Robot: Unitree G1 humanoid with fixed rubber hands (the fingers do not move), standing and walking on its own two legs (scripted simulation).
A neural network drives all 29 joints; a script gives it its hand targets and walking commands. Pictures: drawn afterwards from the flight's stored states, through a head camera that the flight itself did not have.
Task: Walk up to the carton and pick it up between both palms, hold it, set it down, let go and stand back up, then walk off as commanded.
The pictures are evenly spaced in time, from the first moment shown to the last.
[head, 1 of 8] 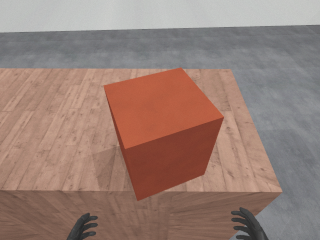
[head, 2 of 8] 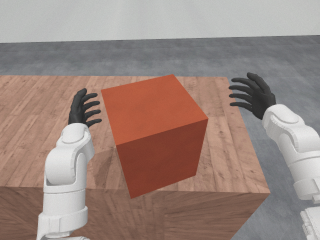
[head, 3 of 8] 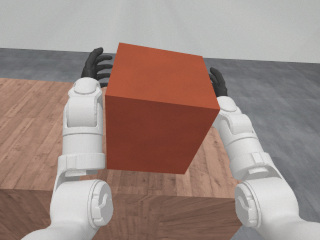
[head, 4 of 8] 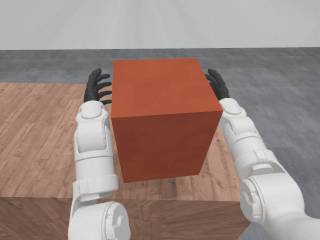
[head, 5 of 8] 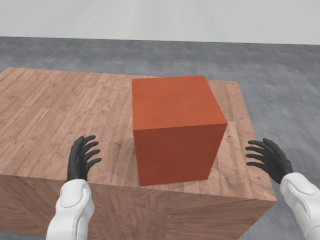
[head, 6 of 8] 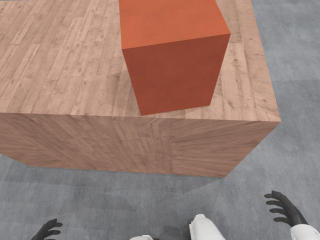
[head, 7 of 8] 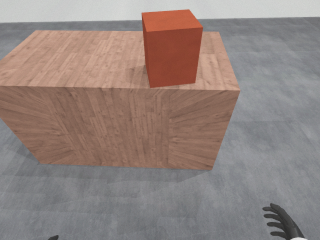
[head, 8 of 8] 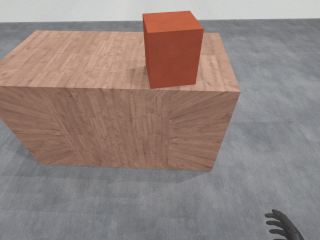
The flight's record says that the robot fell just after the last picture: no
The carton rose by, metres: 0.21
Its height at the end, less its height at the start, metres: +0.00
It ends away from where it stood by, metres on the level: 0.04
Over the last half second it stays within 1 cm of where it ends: yes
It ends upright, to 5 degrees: yes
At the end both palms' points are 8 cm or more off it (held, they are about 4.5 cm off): yes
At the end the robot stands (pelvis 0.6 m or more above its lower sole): yes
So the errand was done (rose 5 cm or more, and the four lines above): yes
